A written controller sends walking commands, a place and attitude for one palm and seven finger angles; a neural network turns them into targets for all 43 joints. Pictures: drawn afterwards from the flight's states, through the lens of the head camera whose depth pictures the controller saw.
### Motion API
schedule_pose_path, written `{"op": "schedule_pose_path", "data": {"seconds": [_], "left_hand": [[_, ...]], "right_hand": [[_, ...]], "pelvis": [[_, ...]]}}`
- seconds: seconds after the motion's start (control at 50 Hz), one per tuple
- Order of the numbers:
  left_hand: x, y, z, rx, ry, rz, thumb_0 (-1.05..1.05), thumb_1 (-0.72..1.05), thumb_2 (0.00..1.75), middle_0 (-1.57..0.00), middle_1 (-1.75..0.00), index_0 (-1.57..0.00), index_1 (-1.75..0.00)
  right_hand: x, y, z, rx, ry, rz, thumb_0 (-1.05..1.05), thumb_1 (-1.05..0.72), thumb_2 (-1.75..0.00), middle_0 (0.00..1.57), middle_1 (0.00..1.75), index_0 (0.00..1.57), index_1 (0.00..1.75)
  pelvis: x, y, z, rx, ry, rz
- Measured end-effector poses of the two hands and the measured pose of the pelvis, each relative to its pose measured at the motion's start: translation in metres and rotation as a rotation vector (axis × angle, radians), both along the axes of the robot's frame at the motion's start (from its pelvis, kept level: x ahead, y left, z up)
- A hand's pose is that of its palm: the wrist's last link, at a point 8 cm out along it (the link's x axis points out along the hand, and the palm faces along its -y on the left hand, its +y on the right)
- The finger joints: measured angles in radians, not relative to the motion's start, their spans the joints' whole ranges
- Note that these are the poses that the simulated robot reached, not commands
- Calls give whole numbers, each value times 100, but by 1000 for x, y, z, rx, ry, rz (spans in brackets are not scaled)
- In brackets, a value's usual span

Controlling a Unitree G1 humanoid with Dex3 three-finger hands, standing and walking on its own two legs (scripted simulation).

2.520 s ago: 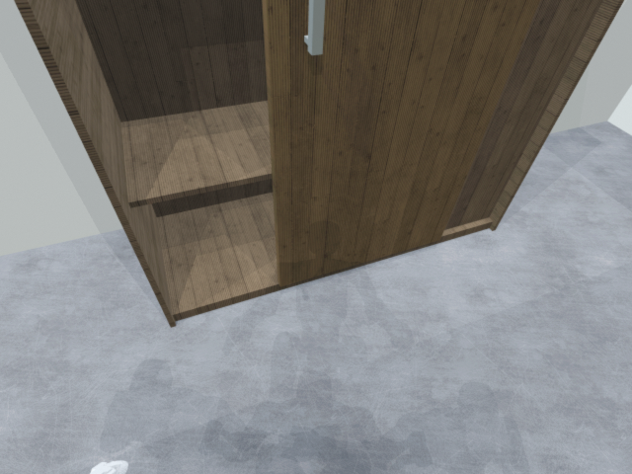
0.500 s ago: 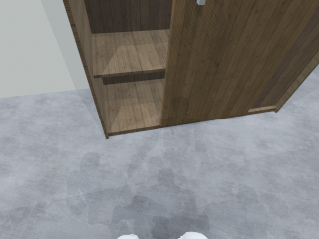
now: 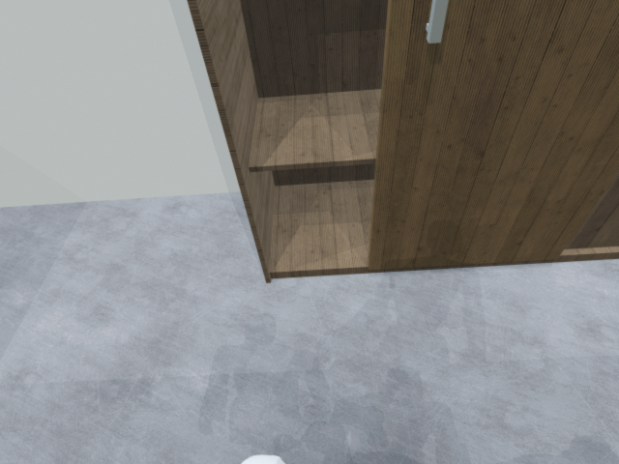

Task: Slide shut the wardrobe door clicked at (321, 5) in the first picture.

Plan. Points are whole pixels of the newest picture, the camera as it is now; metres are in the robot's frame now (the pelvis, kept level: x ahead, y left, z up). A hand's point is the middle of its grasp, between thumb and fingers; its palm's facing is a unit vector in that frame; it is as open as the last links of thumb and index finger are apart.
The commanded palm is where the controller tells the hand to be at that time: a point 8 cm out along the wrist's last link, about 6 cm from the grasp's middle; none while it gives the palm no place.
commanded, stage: take the last steps up to it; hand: right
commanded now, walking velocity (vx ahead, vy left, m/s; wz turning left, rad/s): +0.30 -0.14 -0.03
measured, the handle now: out of the picture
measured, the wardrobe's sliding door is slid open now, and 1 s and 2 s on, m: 0.39 0.39 0.39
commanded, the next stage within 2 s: come to a stop and stand still in 1.08 s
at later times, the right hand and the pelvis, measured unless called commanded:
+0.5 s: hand out of the picture +0.04 -0.21 -0.18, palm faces +0.05 +0.98 -0.20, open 7.3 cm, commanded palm none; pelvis +0.09 -0.03 +0.00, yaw -1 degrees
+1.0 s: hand (512, 345) +0.35 -0.32 -0.16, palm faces +0.02 +0.98 -0.18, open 7.4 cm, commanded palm none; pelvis +0.27 -0.14 +0.00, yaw +1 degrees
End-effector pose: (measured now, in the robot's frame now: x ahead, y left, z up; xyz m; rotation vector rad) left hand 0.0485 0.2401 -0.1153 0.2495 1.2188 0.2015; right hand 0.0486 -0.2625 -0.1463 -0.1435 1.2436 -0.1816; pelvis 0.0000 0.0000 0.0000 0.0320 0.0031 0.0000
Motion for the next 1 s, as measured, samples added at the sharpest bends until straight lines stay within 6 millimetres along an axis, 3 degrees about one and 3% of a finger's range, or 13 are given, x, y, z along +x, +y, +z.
{"op": "schedule_pose_path", "data": {"seconds": [0.1, 0.24, 0.28, 0.32, 0.4, 0.52, 0.58, 0.64, 0.7, 0.8, 0.9, 1.0], "left_hand": [[-39, -10, -9, -40, 58, 77, 1, 91, 90, -20, -30, -20, -30], [-106, -18, -35, -121, 246, 173, 1, 91, 90, -20, -30, -20, -30], [-114, -20, -39, -137, 313, 161, 1, 91, 90, -20, -30, -20, -30], [-109, -21, -37, -148, 346, 148, 1, 91, 90, -20, -30, -20, -30], [-67, -22, -33, -147, 294, 134, 1, 91, 90, -20, -30, -20, -30], [36, -38, -28, -119, 152, 67, 1, 91, 90, -20, -30, -19, -30], [96, -55, -28, -92, 83, 12, 1, 91, 90, -20, -30, -19, -30], [151, -76, -36, -45, 1, -36, 1, 91, 90, -20, -30, -19, -30], [180, -98, -33, -32, -37, -34, 1, 91, 90, -20, -30, -19, -30], [200, -135, -24, -68, -27, 1, 0, 92, 90, -20, -30, -20, -30], [205, -155, -26, -107, 24, 43, 1, 94, 90, -20, -30, -20, -30], [204, -172, -35, -154, 101, 96, 1, 92, 90, -20, -30, -20, -30]], "right_hand": [[13, 9, 3, 11, 22, 75, 1, -91, -89, 20, 30, 19, 30], [46, 42, 1, 27, -33, 128, 1, -90, -89, 20, 30, 20, 30], [47, 45, 3, 26, -67, 86, 0, -91, -89, 20, 30, 20, 30], [43, 38, 7, 6, -78, 43, -1, -94, -89, 20, 30, 20, 30], [19, 22, 8, -9, 22, 12, -1, -94, -89, 20, 30, 20, 30], [-14, -3, -2, 23, 214, -45, 0, -92, -89, 20, 30, 20, 30], [-17, -22, -13, 49, 290, -77, 0, -91, -89, 20, 30, 20, 30], [-7, -48, -32, 71, 350, -94, 1, -91, -89, 20, 30, 20, 30], [29, -73, -35, 63, 340, -84, 1, -91, -89, 20, 30, 20, 30], [128, -101, -17, 36, 160, -32, 1, -91, -89, 20, 30, 19, 30], [221, -108, 2, 28, 2, 9, 1, -91, -89, 20, 30, 19, 30], [294, -106, 10, 23, -66, 54, 0, -91, -89, 20, 30, 19, 30]], "pelvis": [[4, -5, 1, -3, -3, 36], [20, 2, -10, -30, -4, 41], [27, 2, -11, -18, -12, 22], [36, 0, -8, -20, -16, 18], [55, -9, -3, -25, -16, 8], [93, -39, -7, -21, -10, -13], [119, -62, -16, -15, -5, -20], [144, -90, -34, -12, -5, -24], [161, -106, -32, -18, -9, -10], [194, -125, -13, -40, -4, 2], [231, -139, -4, -59, -6, 9], [270, -145, -4, -73, -18, 17]]}}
